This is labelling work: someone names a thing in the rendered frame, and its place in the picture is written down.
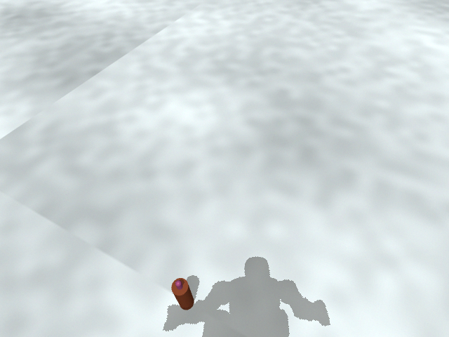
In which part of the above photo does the bottle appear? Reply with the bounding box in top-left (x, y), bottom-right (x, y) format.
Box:
top-left (171, 278), bottom-right (194, 310)

